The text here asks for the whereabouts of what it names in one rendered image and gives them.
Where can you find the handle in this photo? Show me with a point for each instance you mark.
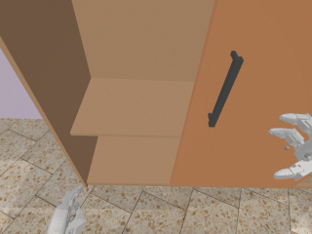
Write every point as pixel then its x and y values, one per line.
pixel 226 88

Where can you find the robot left hand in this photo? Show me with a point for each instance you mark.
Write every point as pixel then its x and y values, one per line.
pixel 63 213

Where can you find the robot right hand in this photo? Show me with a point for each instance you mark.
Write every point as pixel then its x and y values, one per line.
pixel 304 165

